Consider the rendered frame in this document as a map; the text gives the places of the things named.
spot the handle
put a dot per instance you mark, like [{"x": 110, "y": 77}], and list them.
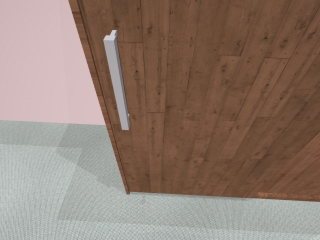
[{"x": 112, "y": 53}]

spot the wardrobe door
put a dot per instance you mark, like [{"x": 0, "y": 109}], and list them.
[
  {"x": 301, "y": 175},
  {"x": 221, "y": 94}
]

